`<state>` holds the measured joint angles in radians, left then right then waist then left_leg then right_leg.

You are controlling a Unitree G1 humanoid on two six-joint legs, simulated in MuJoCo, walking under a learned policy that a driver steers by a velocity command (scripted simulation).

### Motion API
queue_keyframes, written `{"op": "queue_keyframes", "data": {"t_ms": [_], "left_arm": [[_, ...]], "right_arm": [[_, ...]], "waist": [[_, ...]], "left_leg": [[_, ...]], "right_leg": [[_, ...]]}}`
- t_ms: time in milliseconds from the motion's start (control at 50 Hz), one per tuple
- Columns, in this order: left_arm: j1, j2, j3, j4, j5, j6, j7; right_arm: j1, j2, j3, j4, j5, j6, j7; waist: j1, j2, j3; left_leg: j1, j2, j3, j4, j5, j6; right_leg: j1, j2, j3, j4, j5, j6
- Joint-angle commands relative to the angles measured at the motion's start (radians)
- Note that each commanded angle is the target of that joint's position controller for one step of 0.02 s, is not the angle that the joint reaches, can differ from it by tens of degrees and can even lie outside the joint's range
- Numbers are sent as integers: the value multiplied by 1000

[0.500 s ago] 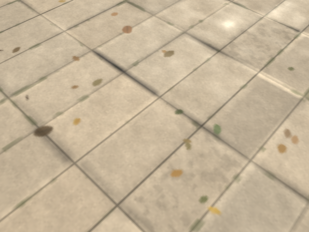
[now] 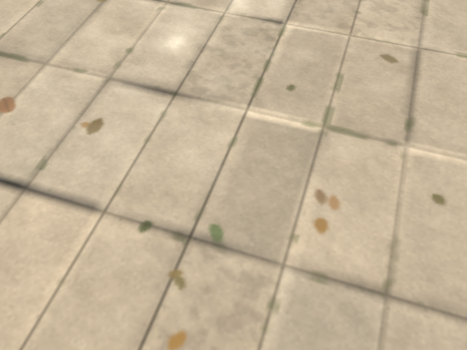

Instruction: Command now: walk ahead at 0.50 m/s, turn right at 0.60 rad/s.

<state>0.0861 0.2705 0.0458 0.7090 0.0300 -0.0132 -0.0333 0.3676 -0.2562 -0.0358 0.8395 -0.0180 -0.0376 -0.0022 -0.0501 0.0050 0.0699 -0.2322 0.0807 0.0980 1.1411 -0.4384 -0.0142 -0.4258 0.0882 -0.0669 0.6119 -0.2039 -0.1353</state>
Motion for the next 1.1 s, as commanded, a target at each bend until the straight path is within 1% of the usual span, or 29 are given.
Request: {"op": "queue_keyframes", "data": {"t_ms": [20,40,60,100,180,260,360,400,420,460,480,500,520,540,560,600,680,740,800,880,920,960,980,1000,1020,1040,1060,1080,1100], "left_arm": [[215,169,60,26,-22,-2,32],[179,147,52,23,-27,-9,35],[153,123,42,17,-27,-18,33],[180,121,39,32,-29,-38,25],[273,126,38,79,-27,-51,22],[347,129,34,114,-27,-58,26],[397,128,24,154,-7,-65,39],[376,135,23,166,0,-66,49],[355,145,23,167,3,-68,53],[335,164,25,173,10,-64,57],[323,161,20,163,5,-66,59],[390,95,4,121,-28,-73,51],[377,117,11,118,-2,-80,43],[304,121,9,97,13,-82,37],[243,125,5,81,10,-90,31],[217,106,0,62,17,-75,26],[193,71,-13,41,23,-33,21],[45,64,-19,-11,19,-32,17],[-56,54,-27,-42,10,-37,11],[-149,63,-32,-82,0,-49,11],[-115,84,-26,-83,-3,-57,14],[35,121,-10,-40,-5,-69,27],[154,160,4,-14,6,-83,40],[320,237,23,-10,29,-87,60],[283,308,42,-13,30,-66,62],[233,217,34,-16,14,-54,57],[183,126,12,-27,6,-54,51],[156,93,3,-21,8,-57,47],[160,85,0,-11,7,-62,49]], "right_arm": [[-78,-127,-23,-136,0,-37,5],[-56,-125,-23,-130,-18,-22,5],[-15,-118,-22,-113,-29,-3,10],[-9,-99,-21,-108,-32,19,21],[-158,-83,-18,-144,-25,23,27],[-279,-81,-15,-173,-18,17,31],[-391,-75,-6,-208,-8,6,41],[-361,-80,-9,-203,-6,2,43],[-310,-88,-13,-186,-5,1,39],[-95,-119,-33,-113,-6,-7,23],[60,-151,-46,-70,-20,-15,13],[168,-284,-85,-60,-35,-15,4],[111,-249,-78,-51,2,-4,19],[12,-222,-73,-67,21,0,25],[-44,-171,-62,-79,17,2,28],[-70,-128,-48,-66,13,-2,22],[-29,-160,-57,-46,19,-22,20],[20,-166,-62,-35,22,-18,16],[74,-171,-68,-26,22,-13,12],[118,-178,-73,-26,6,-6,2],[84,-191,-77,-43,0,-5,-6],[25,-207,-80,-61,0,-10,-5],[17,-189,-74,-64,10,-18,4],[26,-109,-52,-96,22,-29,8],[137,-68,-42,-127,39,-24,8],[121,-147,-51,-86,5,-3,-2],[46,-154,-54,-85,-3,2,8],[9,-131,-50,-92,-3,4,17],[-11,-124,-51,-95,-14,13,27]], "waist": [[78,0,-95],[38,-8,-72],[12,-17,-89],[5,-25,-101],[55,-42,-34],[102,-55,-20],[134,-61,22],[103,-65,22],[76,-72,-2],[-19,-61,-121],[-89,-37,-205],[-77,166,-328],[-31,192,-346],[3,99,-199],[10,20,-112],[61,-2,-30],[75,35,-48],[34,42,-16],[-11,56,-32],[-44,66,-44],[-13,78,-52],[64,74,-103],[126,12,-176],[180,-114,-336],[96,-327,-375],[77,-157,-258],[82,-51,-151],[69,-39,-93],[62,-80,-72]], "left_leg": [[-459,40,-114,93,88,6],[-391,50,-118,43,90,-5],[-335,56,-117,13,97,-13],[-312,47,-94,-34,134,-24],[-406,54,-82,-205,304,-29],[-459,34,-80,-355,420,-13],[-451,-11,-41,-504,410,48],[-372,-46,-33,-553,344,87],[-288,-81,-19,-568,301,109],[-44,-160,8,-627,261,152],[190,-91,-80,-655,279,194],[483,187,-544,-679,236,340],[516,271,-875,-831,311,397],[391,244,-751,-841,222,382],[263,212,-637,-870,246,359],[90,121,-498,-914,371,304],[9,50,-393,-950,484,300],[15,17,-381,-966,473,271],[78,0,-386,-926,522,235],[169,21,-437,-843,637,223],[168,36,-476,-796,655,198],[112,11,-486,-674,726,161],[50,-52,-436,-494,688,135],[-61,-110,-332,-218,408,113],[-349,-243,-219,-21,-154,93],[-433,-135,-213,74,-84,99],[-422,-104,-209,65,16,94],[-400,-77,-198,32,70,82],[-382,-54,-187,7,91,72]], "right_leg": [[450,-314,456,-328,279,-176],[359,-266,399,-342,340,-155],[316,-240,352,-358,367,-145],[278,-216,314,-385,407,-146],[291,-201,294,-449,350,-110],[400,-212,285,-442,391,-78],[519,-257,228,-439,477,-61],[540,-277,188,-402,617,-41],[543,-276,160,-345,781,-25],[544,-249,101,-62,1004,4],[398,-223,70,165,842,22],[59,-75,-4,580,379,80],[-141,30,93,741,-268,81],[-217,-51,161,764,-201,76],[-220,-95,150,711,-133,78],[-158,-145,141,580,-108,99],[-127,-157,95,435,-62,158],[-182,-161,77,260,71,191],[-183,-141,76,123,177,197],[-168,-104,81,16,164,185],[-75,-90,101,-54,110,164],[158,-54,93,-132,44,131],[348,-112,141,-189,47,97],[573,-368,386,-219,-172,42],[701,-552,821,-341,-245,-64],[595,-527,805,-329,-334,-73],[479,-466,636,-343,-271,-49],[396,-414,493,-371,-121,-28],[355,-376,393,-386,-20,-10]]}}
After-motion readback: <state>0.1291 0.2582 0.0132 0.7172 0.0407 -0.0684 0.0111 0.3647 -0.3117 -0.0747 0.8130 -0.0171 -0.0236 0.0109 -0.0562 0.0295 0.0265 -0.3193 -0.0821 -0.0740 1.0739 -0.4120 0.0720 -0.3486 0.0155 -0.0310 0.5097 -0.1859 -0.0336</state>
